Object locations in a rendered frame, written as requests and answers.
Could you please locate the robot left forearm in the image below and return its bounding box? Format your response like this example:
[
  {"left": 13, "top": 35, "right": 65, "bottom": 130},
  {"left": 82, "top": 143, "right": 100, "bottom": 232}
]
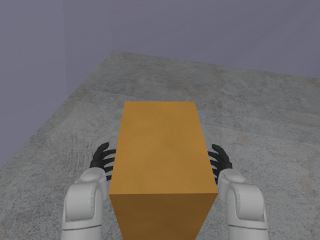
[{"left": 61, "top": 167, "right": 108, "bottom": 240}]

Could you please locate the carton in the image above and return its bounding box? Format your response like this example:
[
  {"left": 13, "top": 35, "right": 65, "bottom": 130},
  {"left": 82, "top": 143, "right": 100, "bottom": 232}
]
[{"left": 108, "top": 101, "right": 218, "bottom": 240}]

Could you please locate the robot left hand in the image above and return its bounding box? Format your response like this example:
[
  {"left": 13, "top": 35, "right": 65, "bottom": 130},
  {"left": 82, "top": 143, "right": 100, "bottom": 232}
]
[{"left": 89, "top": 142, "right": 116, "bottom": 181}]

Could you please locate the robot right forearm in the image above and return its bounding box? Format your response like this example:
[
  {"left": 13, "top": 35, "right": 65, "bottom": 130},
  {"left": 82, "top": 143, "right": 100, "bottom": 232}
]
[{"left": 217, "top": 168, "right": 269, "bottom": 240}]

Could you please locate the robot right hand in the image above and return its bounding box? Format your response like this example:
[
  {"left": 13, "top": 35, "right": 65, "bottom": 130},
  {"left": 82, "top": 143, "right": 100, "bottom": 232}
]
[{"left": 207, "top": 144, "right": 233, "bottom": 185}]

